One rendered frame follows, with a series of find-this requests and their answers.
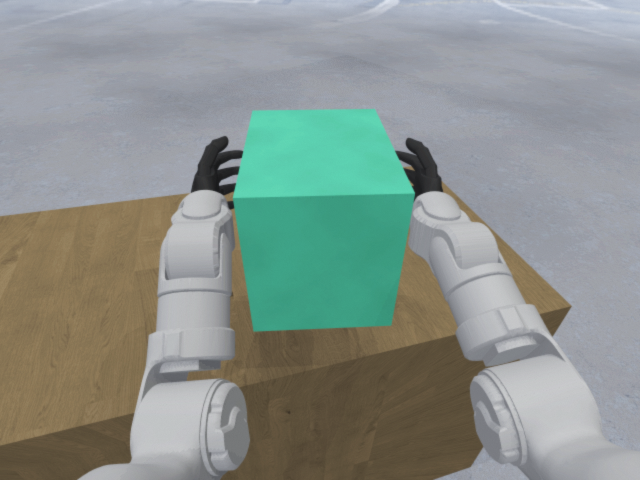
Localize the carton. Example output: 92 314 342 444
233 109 415 332

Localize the right robot forearm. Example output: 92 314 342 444
408 191 602 430

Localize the left robot hand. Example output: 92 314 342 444
191 136 243 210

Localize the left robot forearm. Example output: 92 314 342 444
130 190 235 457

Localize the right robot hand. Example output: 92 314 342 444
395 138 444 201

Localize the left robot upper arm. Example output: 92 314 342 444
78 378 250 480

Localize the pedestal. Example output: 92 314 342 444
0 166 572 480

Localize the right robot upper arm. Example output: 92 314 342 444
470 354 640 480

